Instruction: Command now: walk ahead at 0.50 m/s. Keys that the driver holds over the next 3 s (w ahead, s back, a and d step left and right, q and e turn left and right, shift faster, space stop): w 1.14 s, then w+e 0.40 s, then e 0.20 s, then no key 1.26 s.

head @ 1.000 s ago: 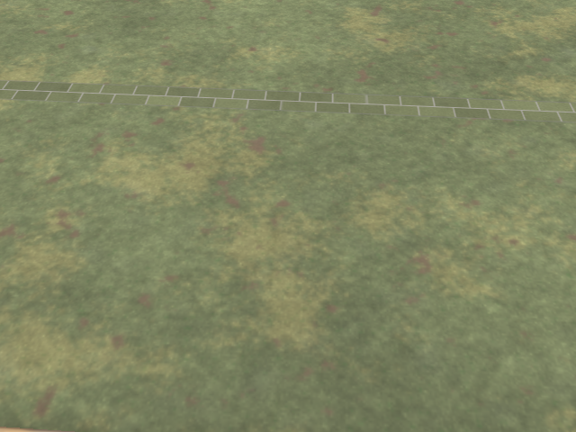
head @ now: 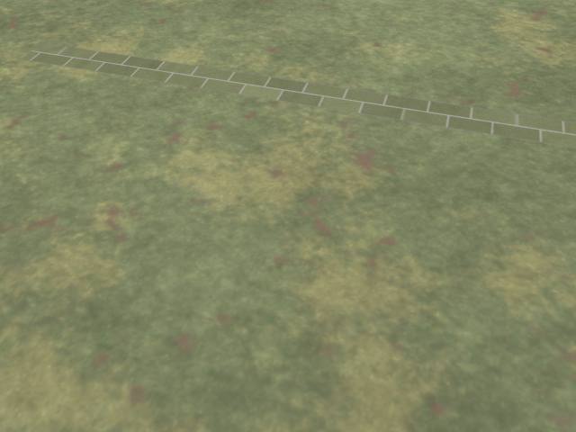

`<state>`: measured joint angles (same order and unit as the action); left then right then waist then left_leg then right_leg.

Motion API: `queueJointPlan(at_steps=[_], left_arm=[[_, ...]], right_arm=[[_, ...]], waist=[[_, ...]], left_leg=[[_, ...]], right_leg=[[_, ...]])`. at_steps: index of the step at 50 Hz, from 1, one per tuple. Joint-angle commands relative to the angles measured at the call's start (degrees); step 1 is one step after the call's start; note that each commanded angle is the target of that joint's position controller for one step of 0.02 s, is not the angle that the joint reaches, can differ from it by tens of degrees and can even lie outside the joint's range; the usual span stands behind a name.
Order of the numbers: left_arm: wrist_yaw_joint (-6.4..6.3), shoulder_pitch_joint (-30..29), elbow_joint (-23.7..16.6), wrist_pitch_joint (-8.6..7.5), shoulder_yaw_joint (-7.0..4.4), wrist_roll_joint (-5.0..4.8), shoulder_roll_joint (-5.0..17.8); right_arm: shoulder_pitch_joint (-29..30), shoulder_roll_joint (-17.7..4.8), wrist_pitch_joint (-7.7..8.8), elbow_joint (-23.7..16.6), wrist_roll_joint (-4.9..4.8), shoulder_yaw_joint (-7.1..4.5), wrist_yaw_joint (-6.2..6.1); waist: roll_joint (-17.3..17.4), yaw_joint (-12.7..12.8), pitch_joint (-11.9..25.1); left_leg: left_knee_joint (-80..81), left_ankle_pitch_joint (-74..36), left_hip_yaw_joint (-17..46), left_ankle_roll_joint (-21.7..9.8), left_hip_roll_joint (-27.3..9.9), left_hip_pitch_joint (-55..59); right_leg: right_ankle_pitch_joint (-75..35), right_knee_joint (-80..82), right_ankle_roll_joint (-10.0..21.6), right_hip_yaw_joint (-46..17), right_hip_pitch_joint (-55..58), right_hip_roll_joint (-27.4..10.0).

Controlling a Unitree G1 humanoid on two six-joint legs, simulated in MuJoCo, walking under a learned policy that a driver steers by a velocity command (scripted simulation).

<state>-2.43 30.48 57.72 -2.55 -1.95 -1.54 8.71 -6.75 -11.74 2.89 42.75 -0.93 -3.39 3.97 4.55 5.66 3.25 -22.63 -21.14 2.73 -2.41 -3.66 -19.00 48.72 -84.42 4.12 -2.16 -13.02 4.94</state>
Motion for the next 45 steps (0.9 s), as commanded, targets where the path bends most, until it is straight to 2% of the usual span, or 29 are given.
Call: queueJointPlan(at_steps=[1, 2, 3, 4, 5, 6, 7, 8, 9, 10, 12, 15, 19, 20, 22, 23, 24, 25, 26, 27, 28, 29, 31, 33, 38, 41, 43, 44, 45], left_arm=[[2.32, 2.26, -1.30, -2.47, -0.92, -0.39, -0.61], [2.44, 3.23, -3.72, -2.54, -0.80, -0.52, 3.16], [2.45, -0.54, -4.89, -2.61, -1.56, -1.29, 4.53], [1.41, -5.23, -7.28, -1.50, -2.15, -0.54, 5.23], [0.39, -7.03, -10.30, -1.30, -1.57, -2.17, 3.37], [0.09, -11.11, -11.69, 0.03, -1.85, -1.45, 6.78], [-0.06, -14.48, -12.91, 0.07, -2.30, -0.58, 6.79], [0.02, -13.45, -11.42, 0.42, -1.56, 0.58, 2.67], [0.66, -10.88, -10.47, 0.05, -1.56, 1.84, 3.47], [1.75, -15.37, -12.26, -0.34, -2.64, 0.78, 6.53], [3.32, -23.04, -14.16, -0.29, -1.98, 2.41, 4.88], [4.53, -27.73, -17.28, 0.21, -1.06, 1.35, 3.35], [6.35, -33.47, -19.43, -0.13, -1.10, -0.24, 5.50], [6.77, -32.42, -19.02, -0.79, -1.24, -0.46, 5.86], [6.24, -13.98, -11.95, -1.23, -3.39, -0.62, 9.17], [5.53, 0.00, -6.70, -0.81, -4.58, 1.12, 11.86], [5.69, 8.02, -2.85, -1.08, -4.09, 2.19, 13.18], [5.05, 6.65, -3.56, -0.91, -4.33, 1.15, 14.67], [4.89, 6.51, -4.01, -0.61, -4.10, 0.94, 13.48], [4.70, 3.25, -4.19, -0.26, -4.35, 0.77, 15.02], [3.90, -1.07, -3.57, 0.02, -4.97, 1.07, 17.56], [3.63, -8.75, -6.33, -1.23, -2.74, 2.60, 11.45], [2.94, -18.51, -7.88, -2.09, -0.50, 2.84, 7.53], [1.21, -16.65, -7.38, -2.56, -1.10, 2.34, 9.77], [0.74, -6.74, -3.97, -2.31, -2.47, -0.70, 11.42], [1.05, -1.66, -1.72, -1.26, -2.44, -0.47, 10.44], [1.32, -4.16, -2.51, -0.98, -2.58, 0.19, 11.48], [1.60, -7.50, -4.19, -1.35, -2.33, 0.83, 11.22], [2.08, -3.49, -4.89, -2.47, -0.80, 1.66, 6.66]], right_arm=[[-36.02, -5.75, 0.21, 12.09, 2.18, -1.62, -0.75], [-31.45, -2.09, -0.05, 10.72, 0.22, -0.06, -0.43], [-28.67, -2.05, 0.12, 10.44, -0.31, -0.06, 0.04], [-21.86, 1.60, 0.12, 9.87, 0.64, 1.60, 1.04], [-17.65, -8.70, 0.82, 10.42, 1.52, -1.61, -0.98], [-11.27, -4.93, 1.67, 8.32, 1.60, 0.18, -2.10], [-9.59, -2.51, 2.24, 8.69, 1.43, 1.23, -3.96], [-11.26, -6.27, 2.24, 10.12, 2.31, 0.21, -5.38], [-12.18, -9.19, 2.23, 10.40, 2.29, -0.73, -6.26], [-16.38, -5.64, 2.73, 12.00, 1.40, 0.16, -7.15], [-17.95, -2.56, 2.84, 12.33, -1.25, 1.22, -8.45], [-20.47, -3.51, 2.25, 12.85, -1.51, 1.15, -8.63], [-24.41, -2.76, 0.23, 12.61, -1.12, 0.45, -9.17], [-25.00, -3.58, -0.33, 12.79, -0.92, 0.15, -8.95], [-21.61, -4.30, -0.29, 13.98, 0.48, -0.74, -8.31], [-21.73, -2.85, 0.77, 15.13, 0.38, -0.76, -7.13], [-26.68, 2.10, 2.25, 15.35, 0.44, 0.45, -5.02], [-26.60, -1.66, 4.40, 12.07, -1.56, 0.48, -4.57], [-21.49, -2.78, 5.24, 9.12, -1.58, 0.59, -4.43], [-17.54, -2.39, 5.00, 6.82, -1.62, 1.07, -4.75], [-14.37, -0.05, 4.13, 4.71, -2.54, 1.86, -5.49], [-9.12, -2.71, 3.07, 3.62, -2.88, 0.95, -6.21], [-6.85, -1.06, 1.48, 2.74, -0.09, 0.77, -6.17], [-2.35, -0.61, 2.29, 0.70, 1.91, 0.56, -5.61], [9.10, -0.34, 1.82, -2.08, 0.18, 1.17, -3.61], [13.98, -1.48, 2.30, -3.96, 0.32, 0.87, -2.28], [5.33, -4.30, 2.59, -1.81, 1.01, -0.50, -2.15], [-6.63, -7.91, 2.70, 1.47, 1.17, -1.97, -2.34], [-17.17, -13.85, 2.55, 3.13, 1.82, -3.43, -2.85]], waist=[[14.13, -13.22, 0.67], [14.04, -10.87, 4.88], [6.29, -10.65, 5.20], [-6.17, -7.15, 1.22], [10.93, -3.75, 1.24], [0.36, -1.73, -6.41], [-3.63, -1.51, -8.61], [-4.04, -0.57, -6.16], [-1.92, -0.81, -3.08], [-0.12, -2.55, -3.53], [-3.63, -5.12, -3.67], [-0.09, -7.06, -5.89], [-2.06, -12.56, -9.23], [-2.25, -12.61, -8.98], [-3.88, -4.16, -4.17], [-11.78, 1.79, 0.66], [-24.23, 1.79, 6.95], [-28.74, 1.24, 10.75], [-23.91, 3.41, 14.02], [-13.91, 0.77, 15.18], [-11.94, -2.78, 13.90], [-4.71, -5.40, 7.18], [-4.76, -10.30, -3.92], [-10.90, -8.52, -3.42], [-9.04, -3.40, -4.66], [-8.47, -2.01, -6.14], [-9.13, -7.36, -0.81], [-8.17, -12.82, 5.61], [1.88, -14.21, 16.77]], left_leg=[[-19.02, -33.89, 4.25, -10.39, -12.32, 48.22], [-20.33, -29.88, 9.10, -11.21, -12.91, 46.28], [-16.39, -12.98, 12.94, -13.54, -15.91, 39.60], [-9.47, 2.19, 9.84, -10.44, -9.93, 22.46], [-5.78, 19.45, 30.92, -17.81, -21.58, 14.60], [-3.46, 14.88, 30.34, -17.60, -22.48, 2.54], [-3.50, 14.63, 22.72, -15.66, -16.72, -6.89], [-4.59, 15.44, 18.64, -14.79, -12.00, -10.49], [-6.89, 12.73, 17.72, -13.68, -11.17, -9.57], [-10.39, 21.80, 15.84, -11.41, -8.96, -3.12], [-11.55, 38.01, 8.00, -9.36, -2.69, -11.82], [-16.17, 42.15, 7.60, -9.05, -2.42, -11.01], [-29.27, 40.50, 11.53, -7.21, -3.37, 5.94], [-32.44, 36.48, 12.27, -6.99, -3.56, 9.10], [-51.26, 33.39, 10.68, -4.96, -1.88, 1.55], [-75.14, 44.53, 4.16, -1.53, 5.79, -10.63], [-96.21, 75.69, 3.22, 0.33, 10.80, -34.97], [-101.44, 70.94, 6.35, 1.03, 7.66, -46.91], [-98.93, 65.73, 6.06, 0.38, 5.62, -53.31], [-91.56, 58.89, 2.45, 0.55, 2.04, -54.43], [-90.77, 54.31, 0.06, 1.42, -0.46, -52.84], [-78.00, 43.26, 4.36, 0.07, -2.79, -50.13], [-54.09, 33.82, 4.03, 2.32, -4.65, -34.16], [-34.11, 21.52, 0.81, 3.76, -2.37, -20.56], [-12.28, 16.99, -2.21, 2.25, 1.99, -15.90], [-7.19, 21.93, -4.11, -1.14, 3.86, -17.26], [-5.13, 22.36, -5.72, -3.87, 6.53, -1.90], [-8.09, 15.52, -0.76, -6.74, 2.82, 16.05], [-8.90, 15.13, 19.10, -15.14, -11.66, 41.43]], right_leg=[[3.64, -43.61, -0.32, -9.39, -49.39, 5.56], [-2.55, -35.32, -0.44, -10.80, -54.92, 0.10], [-9.09, -31.90, 0.04, -9.87, -55.89, -3.00], [-23.01, -20.96, 1.64, -4.34, -49.13, -5.48], [-28.46, -12.99, -0.11, -9.51, -49.29, -8.69], [-32.93, -2.80, -3.25, -10.67, -48.30, -12.06], [-38.74, 10.18, -6.33, -10.40, -41.37, -13.04], [-43.02, 13.89, -7.70, -6.00, -34.55, -12.28], [-51.00, 13.36, -7.72, -5.30, -30.69, -11.66], [-62.87, 20.34, -6.63, -9.15, -38.04, -12.52], [-82.58, 40.22, -5.39, -4.90, -22.24, -9.09], [-80.85, 48.42, -4.59, -4.20, -16.38, -7.85], [-76.21, 63.13, -3.19, -5.92, -24.28, -11.84], [-74.35, 67.18, -2.52, -5.25, -22.15, -12.43], [-79.45, 73.04, 0.66, -2.26, 0.12, -14.53], [-86.18, 69.32, 3.62, -1.30, 19.36, -15.05], [-99.73, 45.63, 5.05, -1.54, 42.14, -17.82], [-100.74, 40.28, 8.06, -8.45, 45.50, -21.58], [-88.82, 44.10, 10.76, -13.85, 46.11, -24.52], [-61.35, 52.19, 14.66, -20.97, 41.00, -26.71], [-39.43, 60.29, 17.97, -34.88, 30.86, -31.17], [-39.47, 63.07, 15.78, -35.57, 18.13, -32.17], [-51.20, 65.45, 10.77, -20.45, -7.98, -22.48], [-58.65, 67.93, 8.30, -9.92, -13.85, -15.45], [-61.64, 69.26, 7.24, -9.19, 1.82, -16.92], [-66.14, 65.26, 5.82, -8.96, 12.02, -17.97], [-79.84, 56.57, 3.79, -5.64, 10.94, -15.07], [-78.42, 44.70, 2.11, -3.68, 1.85, -12.62], [-54.11, 21.47, -1.43, -0.16, -18.48, -4.70]])
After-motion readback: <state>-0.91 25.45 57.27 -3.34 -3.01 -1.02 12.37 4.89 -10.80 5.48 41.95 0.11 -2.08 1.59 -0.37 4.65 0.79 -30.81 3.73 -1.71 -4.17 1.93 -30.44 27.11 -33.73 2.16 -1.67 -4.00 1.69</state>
